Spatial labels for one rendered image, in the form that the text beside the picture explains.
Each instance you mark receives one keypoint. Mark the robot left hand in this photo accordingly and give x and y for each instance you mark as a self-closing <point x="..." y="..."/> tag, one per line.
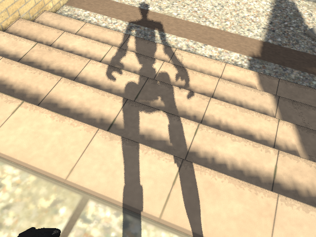
<point x="41" y="232"/>

